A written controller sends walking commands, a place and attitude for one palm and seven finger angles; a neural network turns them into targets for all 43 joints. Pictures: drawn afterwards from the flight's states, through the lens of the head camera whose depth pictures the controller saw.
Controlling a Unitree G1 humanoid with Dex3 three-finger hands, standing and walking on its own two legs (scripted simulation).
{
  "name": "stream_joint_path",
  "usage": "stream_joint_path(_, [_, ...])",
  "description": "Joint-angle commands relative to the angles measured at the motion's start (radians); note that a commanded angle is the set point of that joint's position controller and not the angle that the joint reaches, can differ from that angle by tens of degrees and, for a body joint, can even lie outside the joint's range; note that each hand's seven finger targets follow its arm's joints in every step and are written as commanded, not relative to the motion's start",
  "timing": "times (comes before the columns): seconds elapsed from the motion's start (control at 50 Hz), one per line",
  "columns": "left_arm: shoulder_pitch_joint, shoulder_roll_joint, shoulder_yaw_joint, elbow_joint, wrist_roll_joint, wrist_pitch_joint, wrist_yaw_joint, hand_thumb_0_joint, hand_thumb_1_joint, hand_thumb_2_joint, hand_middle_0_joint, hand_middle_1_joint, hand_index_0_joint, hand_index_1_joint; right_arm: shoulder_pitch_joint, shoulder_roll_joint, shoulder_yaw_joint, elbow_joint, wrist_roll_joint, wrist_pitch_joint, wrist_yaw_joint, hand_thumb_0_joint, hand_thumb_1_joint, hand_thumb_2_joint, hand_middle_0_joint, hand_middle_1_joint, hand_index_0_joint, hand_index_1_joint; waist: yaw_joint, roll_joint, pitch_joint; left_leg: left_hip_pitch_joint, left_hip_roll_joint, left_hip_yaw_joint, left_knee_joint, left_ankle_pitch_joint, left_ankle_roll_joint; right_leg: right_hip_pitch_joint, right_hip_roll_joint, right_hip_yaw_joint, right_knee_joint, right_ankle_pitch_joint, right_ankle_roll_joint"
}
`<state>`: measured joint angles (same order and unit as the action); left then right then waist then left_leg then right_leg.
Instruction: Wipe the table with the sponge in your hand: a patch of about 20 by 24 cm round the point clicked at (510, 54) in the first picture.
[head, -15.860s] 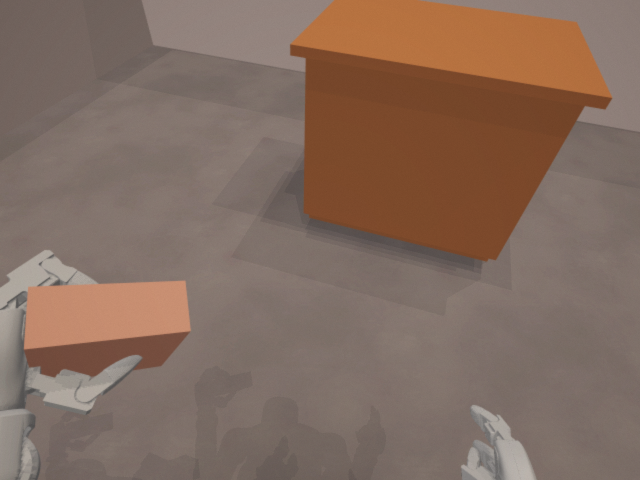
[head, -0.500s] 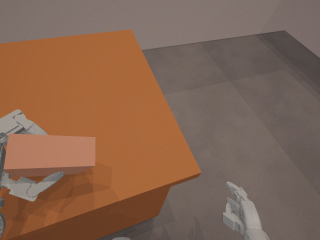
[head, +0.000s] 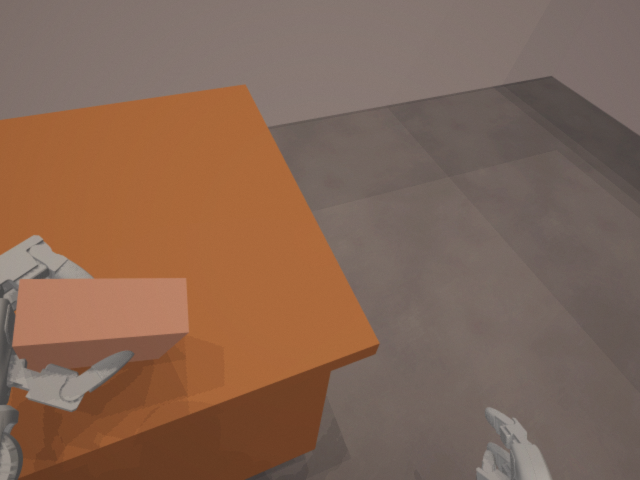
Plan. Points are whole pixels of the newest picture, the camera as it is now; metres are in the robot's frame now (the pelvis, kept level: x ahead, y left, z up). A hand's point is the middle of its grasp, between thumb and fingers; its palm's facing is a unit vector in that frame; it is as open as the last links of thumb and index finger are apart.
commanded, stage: come to a stop and stand still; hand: left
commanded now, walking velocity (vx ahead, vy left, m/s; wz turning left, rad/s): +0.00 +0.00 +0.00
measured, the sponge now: (127, 325) +0.23 +0.20 +0.13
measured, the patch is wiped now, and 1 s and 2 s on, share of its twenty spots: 0.00 0.00 0.00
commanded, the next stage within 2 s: look again from close up in 1.34 s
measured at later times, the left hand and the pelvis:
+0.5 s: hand out of the picture +0.26 +0.34 +0.17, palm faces +0.39 -0.82 -0.41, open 9.4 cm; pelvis +0.03 +0.07 +0.00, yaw -1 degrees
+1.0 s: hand out of the picture +0.21 +0.31 +0.17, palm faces +0.37 -0.83 -0.41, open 9.4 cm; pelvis +0.00 +0.06 +0.00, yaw +0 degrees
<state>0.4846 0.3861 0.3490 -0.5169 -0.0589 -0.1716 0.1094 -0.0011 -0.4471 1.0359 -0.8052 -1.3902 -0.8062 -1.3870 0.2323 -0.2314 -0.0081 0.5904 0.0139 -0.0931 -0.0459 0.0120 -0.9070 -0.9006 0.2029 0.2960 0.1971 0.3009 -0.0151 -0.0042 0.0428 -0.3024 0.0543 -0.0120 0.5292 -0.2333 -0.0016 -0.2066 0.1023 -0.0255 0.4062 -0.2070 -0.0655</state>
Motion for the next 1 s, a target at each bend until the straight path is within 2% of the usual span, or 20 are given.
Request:
stream_joint_path(0.0, [-0.998,0.94,0.699,-0.407,0.114,-0.168,0.009,0.0,0.1,1.3,-1.2,-1.6,-1.2,-1.6,0.026,-0.124,-0.061,-0.117,-0.032,-0.112,-0.01,0.0,-0.9,-0.9,0.2,0.3,0.2,0.3,0.048,-0.078,-0.016,0.014,-0.033,0.064,-0.001,0.1,0.011,-0.083,-0.161,0.174,-0.222,0.273,0.169])
stream_joint_path(0.02, [-0.769,0.573,0.434,0.019,0.016,-0.134,-0.006,0.0,0.1,1.3,-1.2,-1.6,-1.2,-1.6,-0.088,-0.075,-0.033,-0.064,0.012,-0.089,-0.021,0.0,-0.9,-0.9,0.2,0.3,0.2,0.3,0.017,0.124,-0.056,0.076,0.024,0.003,-0.062,0.127,0.016,-0.066,-0.263,0.14,-0.075,0.092,0.023])
stream_joint_path(0.04, [-0.528,0.37,0.302,-0.03,-0.005,-0.127,-0.013,0.0,0.1,1.3,-1.2,-1.6,-1.2,-1.6,-0.11,-0.085,-0.044,-0.109,-0.002,-0.088,-0.003,0.0,-0.9,-0.9,0.2,0.3,0.2,0.3,0.043,0.129,-0.096,0.141,0.011,-0.002,-0.074,0.102,0.014,-0.037,-0.2,0.211,-0.058,0.131,0.023])
stream_joint_path(0.06, [-0.357,0.263,0.215,0.132,-0.007,-0.109,-0.03,0.0,0.1,1.3,-1.2,-1.6,-1.2,-1.6,-0.088,-0.109,-0.053,-0.106,-0.001,-0.097,0.004,0.0,-0.9,-0.9,0.2,0.3,0.2,0.3,0.049,0.103,-0.153,0.16,-0.001,0.013,-0.061,0.112,0.02,0.005,-0.195,0.199,-0.048,0.183,0.042])
stream_joint_path(0.1, [-0.17,0.154,0.122,0.048,-0.021,-0.101,-0.053,0.0,0.1,1.3,-1.2,-1.6,-1.2,-1.6,-0.06,-0.12,-0.059,-0.127,0.013,-0.09,0.038,0.0,-0.9,-0.9,0.2,0.3,0.2,0.3,0.054,0.095,-0.231,0.175,0.003,0.017,-0.08,0.163,0.039,0.079,-0.189,0.167,-0.012,0.259,0.094])
stream_joint_path(0.12, [-0.097,0.065,0.044,0.014,-0.025,-0.094,-0.058,0.0,0.1,1.3,-1.2,-1.6,-1.2,-1.6,-0.081,-0.106,-0.058,-0.135,0.021,-0.092,0.053,0.0,-0.9,-0.9,0.2,0.3,0.2,0.3,0.056,0.094,-0.269,0.214,0.02,0.001,-0.093,0.223,0.047,0.074,-0.174,0.13,0.026,0.256,0.09])
stream_joint_path(0.18, [-0.023,0.087,0.034,-0.165,0.005,-0.075,-0.047,0.0,0.1,1.3,-1.2,-1.6,-1.2,-1.6,-0.115,-0.105,-0.051,-0.179,0.016,-0.084,0.072,0.0,-0.9,-0.9,0.2,0.3,0.2,0.3,0.056,-0.018,-0.241,0.174,0.06,-0.03,-0.106,0.269,0.055,0.07,-0.148,0.081,0.029,0.21,0.084])
stream_joint_path(0.22, [-0.029,0.18,0.129,-0.192,0.019,-0.071,-0.017,0.0,0.1,1.3,-1.2,-1.6,-1.2,-1.6,-0.142,-0.106,-0.044,-0.181,0.009,-0.082,0.058,0.0,-0.9,-0.9,0.2,0.3,0.2,0.3,0.056,-0.061,-0.226,0.173,0.054,-0.03,-0.129,0.238,0.04,0.055,-0.139,0.07,0.025,0.167,0.063])
stream_joint_path(0.24, [-0.052,0.18,0.137,-0.206,0.02,-0.077,-0.011,0.0,0.1,1.3,-1.2,-1.6,-1.2,-1.6,-0.134,-0.108,-0.043,-0.193,0.003,-0.078,0.048,0.0,-0.9,-0.9,0.2,0.3,0.2,0.3,0.046,-0.082,-0.216,0.152,0.055,-0.046,-0.133,0.238,0.041,0.058,-0.142,0.055,0.031,0.161,0.059])
stream_joint_path(0.28, [-0.116,0.236,0.209,-0.239,0.018,-0.095,0.0,0.0,0.1,1.3,-1.2,-1.6,-1.2,-1.6,-0.142,-0.101,-0.036,-0.203,-0.002,-0.076,0.027,0.0,-0.9,-0.9,0.2,0.3,0.2,0.3,0.042,-0.033,-0.193,0.137,0.052,-0.061,-0.141,0.261,0.043,0.064,-0.138,0.055,0.05,0.168,0.054])
stream_joint_path(0.32, [-0.2,0.309,0.274,-0.283,0.021,-0.109,0.015,0.0,0.1,1.3,-1.2,-1.6,-1.2,-1.6,-0.164,-0.094,-0.029,-0.194,-0.005,-0.073,0.01,0.0,-0.9,-0.9,0.2,0.3,0.2,0.3,0.046,0.099,-0.199,0.138,0.059,-0.074,-0.15,0.307,0.039,0.078,-0.128,0.054,0.084,0.166,0.052])
stream_joint_path(0.34, [-0.209,0.244,0.221,-0.261,0.012,-0.114,0.01,0.0,0.1,1.3,-1.2,-1.6,-1.2,-1.6,-0.145,-0.081,-0.028,-0.19,-0.006,-0.073,0.007,0.0,-0.9,-0.9,0.2,0.3,0.2,0.3,0.042,0.151,-0.188,0.138,0.063,-0.077,-0.143,0.355,0.031,0.073,-0.131,0.039,0.082,0.157,0.049])
stream_joint_path(0.38, [-0.215,0.236,0.207,-0.236,0.013,-0.118,0.003,0.0,0.1,1.3,-1.2,-1.6,-1.2,-1.6,-0.111,-0.084,-0.03,-0.179,-0.01,-0.079,0.015,0.0,-0.9,-0.9,0.2,0.3,0.2,0.3,0.037,0.249,-0.194,0.207,0.065,-0.069,-0.11,0.525,0.006,0.034,-0.127,0.031,0.093,0.112,0.042])
stream_joint_path(0.42, [-0.189,0.192,0.176,-0.192,0.022,-0.116,-0.004,0.0,0.1,1.3,-1.2,-1.6,-1.2,-1.6,-0.109,-0.077,-0.03,-0.168,-0.013,-0.083,0.027,0.0,-0.9,-0.9,0.2,0.3,0.2,0.3,0.036,0.267,-0.198,0.278,0.08,-0.075,-0.094,0.624,-0.011,-0.03,-0.121,0.017,0.107,0.013,0.039])
stream_joint_path(0.52, [-0.141,0.086,0.064,-0.18,0.024,-0.098,-0.015,0.0,0.1,1.3,-1.2,-1.6,-1.2,-1.6,-0.094,-0.09,-0.026,-0.172,-0.012,-0.076,0.044,0.0,-0.9,-0.9,0.2,0.3,0.2,0.3,0.032,0.132,-0.171,0.25,0.099,-0.09,-0.108,0.604,-0.029,-0.026,-0.131,0.003,0.056,0.031,0.042])
stream_joint_path(0.6, [-0.157,0.134,0.09,-0.195,0.027,-0.088,-0.006,0.0,0.1,1.3,-1.2,-1.6,-1.2,-1.6,-0.097,-0.104,-0.031,-0.182,-0.012,-0.059,0.032,0.0,-0.9,-0.9,0.2,0.3,0.2,0.3,0.035,0.038,-0.193,0.223,0.086,-0.091,-0.105,0.571,-0.055,0.04,-0.148,0.008,0.033,0.145,0.041])
stream_joint_path(0.62, [-0.169,0.163,0.119,-0.223,0.033,-0.089,0.004,0.0,0.1,1.3,-1.2,-1.6,-1.2,-1.6,-0.113,-0.104,-0.03,-0.181,-0.011,-0.055,0.028,0.0,-0.9,-0.9,0.2,0.3,0.2,0.3,0.035,0.057,-0.213,0.251,0.082,-0.09,-0.114,0.599,-0.068,0.034,-0.141,0.004,0.059,0.129,0.04])
stream_joint_path(0.72, [-0.164,0.216,0.169,-0.291,0.023,-0.099,0.011,0.0,0.1,1.3,-1.2,-1.6,-1.2,-1.6,-0.131,-0.089,-0.025,-0.199,-0.015,-0.044,0.018,0.0,-0.9,-0.9,0.2,0.3,0.2,0.3,0.045,0.177,-0.212,0.245,0.081,-0.092,-0.154,0.507,-0.071,0.045,-0.14,-0.005,0.061,0.027,0.039])
stream_joint_path(0.82, [-0.103,0.189,0.155,-0.254,0.011,-0.104,0.012,0.0,0.1,1.3,-1.2,-1.6,-1.2,-1.6,-0.123,-0.088,-0.024,-0.194,-0.003,-0.049,0.012,0.0,-0.9,-0.9,0.2,0.3,0.2,0.3,0.042,0.142,-0.201,0.149,0.06,-0.08,-0.147,0.322,-0.048,0.139,-0.159,0.009,-0.005,0.134,0.032])
stream_joint_path(0.98, [-0.136,0.128,0.087,-0.101,0.02,-0.094,0.006,0.0,0.1,1.3,-1.2,-1.6,-1.2,-1.6,-0.098,-0.103,-0.031,-0.175,0.003,-0.051,-0.004,0.0,-0.9,-0.9,0.2,0.3,0.2,0.3,0.036,0.062,-0.087,0.018,0.053,-0.1,-0.235,-0.116,0.022,0.101,-0.167,0.05,-0.07,-0.008,0.038])
